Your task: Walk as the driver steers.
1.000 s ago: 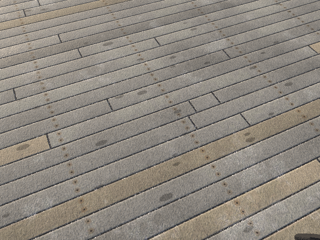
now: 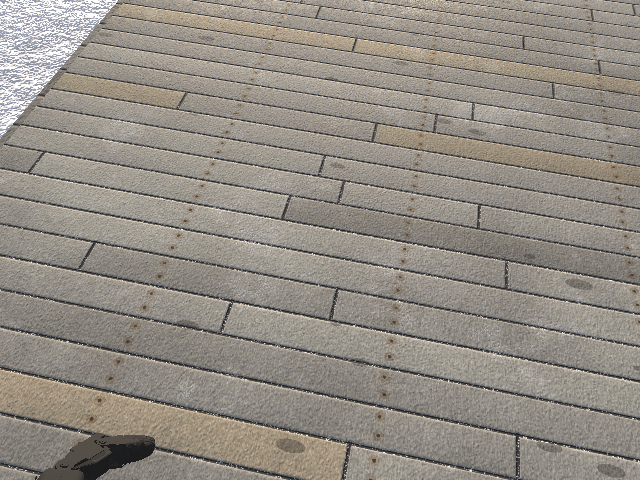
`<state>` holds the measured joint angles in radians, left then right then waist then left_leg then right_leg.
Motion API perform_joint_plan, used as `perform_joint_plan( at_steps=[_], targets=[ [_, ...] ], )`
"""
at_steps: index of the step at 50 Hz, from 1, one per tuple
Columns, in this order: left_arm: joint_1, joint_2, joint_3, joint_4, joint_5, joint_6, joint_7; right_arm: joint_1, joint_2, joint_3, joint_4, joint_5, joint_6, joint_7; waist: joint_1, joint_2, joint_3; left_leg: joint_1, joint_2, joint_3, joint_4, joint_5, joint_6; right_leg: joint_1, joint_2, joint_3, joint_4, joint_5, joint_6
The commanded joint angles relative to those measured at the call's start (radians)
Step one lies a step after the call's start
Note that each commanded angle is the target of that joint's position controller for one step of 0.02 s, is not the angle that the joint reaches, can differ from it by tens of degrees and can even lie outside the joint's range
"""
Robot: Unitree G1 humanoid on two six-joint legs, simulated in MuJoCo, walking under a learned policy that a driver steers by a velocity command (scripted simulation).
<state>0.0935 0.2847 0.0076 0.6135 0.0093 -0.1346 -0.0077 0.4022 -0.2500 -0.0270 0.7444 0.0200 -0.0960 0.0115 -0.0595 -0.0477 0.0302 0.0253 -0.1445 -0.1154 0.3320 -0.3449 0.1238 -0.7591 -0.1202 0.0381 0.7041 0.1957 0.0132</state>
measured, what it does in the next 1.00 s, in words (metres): walks ahead, turning right: right foot, then left foot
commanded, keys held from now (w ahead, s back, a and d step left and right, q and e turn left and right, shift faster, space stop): w+e+shift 0.90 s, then e+shift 0.02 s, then q+shift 0.08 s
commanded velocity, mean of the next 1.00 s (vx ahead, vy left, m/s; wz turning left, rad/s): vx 0.97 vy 0.00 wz -0.73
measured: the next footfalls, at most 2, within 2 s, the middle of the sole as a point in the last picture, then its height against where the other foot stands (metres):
right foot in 0.16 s outside the picture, level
left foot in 0.60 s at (302, 339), level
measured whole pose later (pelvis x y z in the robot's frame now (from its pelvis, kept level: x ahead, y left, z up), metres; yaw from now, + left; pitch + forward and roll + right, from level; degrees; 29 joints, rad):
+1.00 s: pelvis +0.86 -0.23 -0.03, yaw -47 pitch +0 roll +3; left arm 0.00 0.30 0.03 0.54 -0.02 -0.05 -0.07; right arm 0.45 -0.32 -0.06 0.85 0.01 -0.10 -0.01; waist -0.12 -0.02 0.06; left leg 0.24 0.00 0.22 0.26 -0.47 -0.06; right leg -0.76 -0.06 -0.04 0.76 0.03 -0.09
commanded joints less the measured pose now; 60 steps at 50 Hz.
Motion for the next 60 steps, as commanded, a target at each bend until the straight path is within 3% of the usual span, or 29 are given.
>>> perform_joint_plan(
  at_steps=[1,5,7,8,9,10,11,12,13,17,20,26,29,30,31,32,34,35,38,42,47,49,51,52,53,54,55,57,60],
  targets=[
    [-0.189,0.053,0.008,-0.093,-0.039,-0.019,-0.017,0.036,-0.174,-0.041,-0.005,0.002,-0.028,-0.002,-0.071,0.126,0.120,-0.191,0.232,-0.025,-0.205,0.336,0.085,0.193,0.064,-0.086,-0.190,0.117,-0.041],
    [-0.095,0.127,0.048,-0.095,-0.060,-0.018,-0.054,0.014,-0.208,-0.042,0.028,-0.055,0.003,-0.026,0.030,0.169,-0.004,0.152,0.309,0.056,0.002,1.157,0.000,0.190,0.180,-0.140,-0.172,-0.117,-0.125],
    [0.269,0.192,0.083,-0.012,-0.070,0.011,-0.043,-0.091,-0.250,-0.052,-0.002,-0.093,0.027,-0.034,0.221,0.217,-0.190,0.142,0.319,0.093,0.393,1.541,-0.020,0.492,0.206,-0.145,-0.082,-0.202,-0.163],
    [0.525,0.217,0.090,0.049,-0.059,0.031,-0.031,-0.181,-0.245,-0.048,-0.039,-0.092,0.029,-0.039,0.346,0.105,-0.281,-0.100,0.273,0.131,0.782,1.343,-0.034,0.832,0.137,-0.037,-0.081,-0.219,-0.196],
    [0.558,0.268,0.105,0.085,-0.038,0.025,-0.034,-0.019,-0.077,-0.012,-0.057,-0.044,0.004,-0.026,0.218,-0.393,-0.376,-0.672,0.028,0.052,1.339,0.187,-0.181,1.284,-0.104,0.557,-0.167,-0.544,-0.457],
    [0.510,0.178,0.093,0.072,-0.027,0.026,-0.028,-0.037,-0.143,0.002,-0.089,0.003,-0.042,-0.003,0.215,-0.271,-0.432,-0.829,0.034,-0.087,1.327,-0.049,-0.136,1.335,-0.152,0.899,-0.405,-0.901,-0.449],
    [0.450,0.131,0.082,0.046,-0.006,0.028,-0.017,-0.160,-0.177,-0.005,-0.125,0.034,-0.066,0.008,0.207,-0.143,-0.275,-0.873,0.096,-0.116,1.262,-0.028,-0.101,1.205,-0.141,0.823,-0.426,-0.888,-0.385],
    [0.403,0.107,0.074,0.048,0.001,0.027,-0.028,-0.247,-0.154,0.009,-0.160,0.010,-0.079,0.012,0.155,0.092,-0.140,-0.822,0.120,-0.080,1.138,0.002,-0.063,0.991,-0.099,0.733,-0.473,-0.763,-0.343],
    [0.343,0.093,0.068,0.039,-0.005,0.019,-0.034,-0.283,-0.131,0.010,-0.164,-0.022,-0.081,0.010,0.104,0.174,-0.064,-0.766,0.148,-0.066,1.010,0.026,-0.042,0.832,-0.048,0.636,-0.486,-0.646,-0.329],
    [0.259,0.098,0.069,0.030,-0.033,0.029,-0.018,-0.225,-0.121,0.005,-0.158,-0.045,-0.056,-0.003,0.010,0.092,0.045,-0.679,0.200,-0.035,0.771,0.067,-0.106,0.536,0.057,0.478,-0.531,-0.445,-0.349],
    [0.285,0.110,0.074,0.051,-0.048,0.031,0.005,-0.418,-0.077,0.022,-0.234,-0.058,-0.059,-0.010,0.084,0.055,0.116,-0.558,0.162,0.041,0.440,0.313,-0.158,0.336,0.134,0.354,-0.551,-0.353,-0.302],
    [0.369,0.104,0.084,0.122,-0.070,0.046,0.015,-0.526,-0.130,-0.025,-0.291,0.004,-0.070,-0.017,0.143,-0.047,0.043,-0.328,0.102,-0.007,0.126,0.470,-0.175,0.488,0.121,0.439,-0.419,-0.357,-0.197],
    [0.305,0.130,0.092,0.104,-0.035,0.070,0.012,-0.239,-0.211,-0.079,-0.253,0.020,-0.080,-0.027,-0.041,-0.079,-0.180,-0.025,0.152,-0.004,0.152,0.308,-0.106,0.592,0.132,0.398,-0.013,0.056,-0.127],
    [0.282,0.053,0.065,0.065,0.008,0.074,0.008,0.031,-0.257,-0.091,-0.217,0.019,-0.063,-0.040,-0.138,-0.010,-0.385,0.316,0.333,-0.166,0.256,0.095,-0.051,0.413,0.162,0.326,0.327,-0.129,-0.110],
    [0.468,-0.062,0.018,0.027,-0.060,0.061,-0.001,0.068,-0.324,-0.096,-0.169,-0.008,-0.060,-0.020,-0.015,0.549,-0.572,0.629,0.617,-0.795,0.064,-0.277,0.159,0.054,0.255,0.218,0.676,-0.745,-0.064],
    [0.434,0.034,0.024,0.050,-0.097,0.070,0.017,0.026,-0.219,-0.087,-0.188,-0.013,-0.046,-0.013,-0.047,0.441,-0.452,0.533,0.582,-0.859,-0.017,-0.555,0.119,-0.083,0.129,0.177,0.773,-0.670,-0.064],
    [0.202,0.103,0.042,0.018,-0.050,0.078,0.017,-0.032,-0.147,-0.070,-0.160,-0.025,-0.023,-0.020,-0.073,0.090,-0.147,0.238,0.481,-0.479,-0.025,-0.174,0.035,-0.110,0.066,0.094,0.740,-0.553,-0.061],
    [0.135,0.094,0.046,-0.010,-0.026,0.076,0.011,-0.054,-0.141,-0.068,-0.138,-0.038,-0.021,-0.019,-0.052,0.057,-0.070,0.112,0.448,-0.368,-0.042,-0.011,0.033,-0.083,0.031,0.088,0.686,-0.519,-0.065],
    [0.133,0.023,0.036,-0.052,-0.064,0.103,-0.007,-0.109,-0.088,-0.053,-0.081,-0.025,-0.026,-0.007,0.028,0.132,0.009,-0.074,0.414,-0.182,-0.112,0.103,0.032,-0.047,-0.049,0.079,0.650,-0.527,-0.075],
    [0.087,0.024,0.025,-0.087,-0.045,0.111,-0.022,-0.180,-0.134,-0.063,-0.047,-0.019,-0.031,-0.009,0.078,0.101,0.084,-0.178,0.393,0.061,-0.181,0.307,0.016,-0.080,-0.073,0.062,0.534,-0.346,-0.048],
    [-0.112,0.025,0.020,-0.128,-0.025,0.080,-0.064,-0.091,-0.207,-0.066,0.003,-0.020,-0.027,-0.019,0.010,0.001,0.150,-0.172,0.327,0.280,-0.179,0.647,-0.053,0.120,0.037,-0.110,0.100,-0.082,-0.090],
    [-0.099,0.051,0.036,-0.138,-0.021,0.057,-0.076,0.001,-0.267,-0.068,0.041,-0.008,-0.019,-0.022,0.035,0.071,0.081,-0.097,0.359,0.260,-0.079,1.111,-0.044,0.298,0.160,-0.166,0.009,-0.134,-0.120],
    [0.177,0.132,0.083,-0.075,-0.020,0.060,-0.061,-0.019,-0.313,-0.067,0.055,0.002,0.000,-0.024,0.217,0.131,-0.079,-0.076,0.379,0.253,0.245,1.292,-0.044,0.618,0.202,-0.119,-0.097,-0.127,-0.184],
    [0.304,0.190,0.106,-0.041,-0.006,0.074,-0.035,-0.046,-0.296,-0.058,0.046,0.007,-0.001,-0.025,0.301,0.102,-0.129,-0.209,0.330,0.263,0.495,1.107,-0.080,0.849,0.140,-0.039,-0.189,0.058,-0.205],
    [0.311,0.288,0.103,-0.042,0.034,0.080,-0.011,0.091,-0.118,-0.009,0.024,-0.038,-0.008,-0.013,0.170,-0.272,-0.318,-0.521,0.120,0.267,1.053,-0.207,-0.146,1.226,-0.229,0.336,-0.029,0.772,-0.344],
    [0.348,0.208,0.075,-0.073,0.066,0.071,-0.017,0.212,-0.188,-0.006,0.086,0.016,-0.026,-0.001,0.215,-0.136,-0.697,-0.556,0.067,-0.154,1.278,-0.330,-0.139,1.335,-0.399,0.627,-0.066,0.734,-0.485],
    [0.322,0.195,0.080,-0.055,0.055,0.072,-0.025,0.042,-0.263,-0.033,0.053,0.049,-0.016,-0.003,0.236,-0.015,-0.629,-0.544,0.123,-0.134,1.240,-0.252,-0.144,1.178,-0.320,0.500,-0.155,0.589,-0.429],
    [0.181,0.124,0.062,-0.003,0.002,0.047,-0.026,-0.060,-0.172,-0.019,0.013,0.025,0.016,-0.030,0.124,0.073,-0.277,-0.651,0.232,-0.020,1.025,-0.159,-0.170,0.860,-0.233,0.309,-0.250,0.327,-0.333],
    [0.062,0.083,0.056,0.005,0.021,0.034,-0.024,0.022,-0.141,-0.036,0.034,0.012,0.086,-0.035,0.020,0.018,-0.150,-0.473,0.263,0.022,0.970,-0.117,-0.200,0.509,-0.206,0.118,-0.394,0.242,-0.315]
  ],
)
